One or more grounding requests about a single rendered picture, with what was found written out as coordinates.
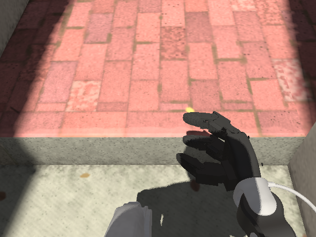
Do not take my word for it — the robot right hand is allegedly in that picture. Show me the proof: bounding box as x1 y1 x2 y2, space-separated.
176 111 264 192

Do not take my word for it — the robot right forearm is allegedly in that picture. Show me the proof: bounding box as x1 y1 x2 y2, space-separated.
233 177 297 237

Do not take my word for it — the left robot thigh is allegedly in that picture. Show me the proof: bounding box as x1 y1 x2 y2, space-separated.
104 203 152 237

